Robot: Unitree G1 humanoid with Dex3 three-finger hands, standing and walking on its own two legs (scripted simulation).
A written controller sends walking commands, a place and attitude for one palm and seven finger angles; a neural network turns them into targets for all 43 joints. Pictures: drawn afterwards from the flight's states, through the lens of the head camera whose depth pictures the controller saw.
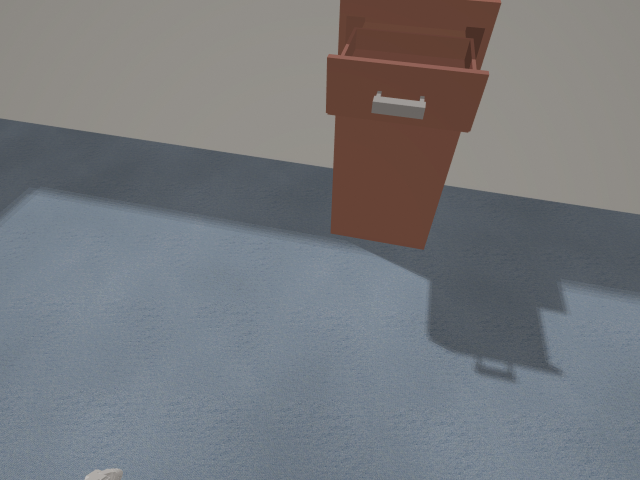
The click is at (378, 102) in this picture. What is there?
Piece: drawer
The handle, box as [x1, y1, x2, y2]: [371, 91, 425, 118]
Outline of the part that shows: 373,98 371,112 422,118 425,106 425,102 423,101 424,96 420,96 419,101 381,97 381,91 377,91 377,94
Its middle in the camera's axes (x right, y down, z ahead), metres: +0.18 -0.31 +0.89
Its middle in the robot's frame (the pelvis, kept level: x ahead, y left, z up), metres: +0.89 -0.13 +0.04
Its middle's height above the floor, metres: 0.81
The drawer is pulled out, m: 0.27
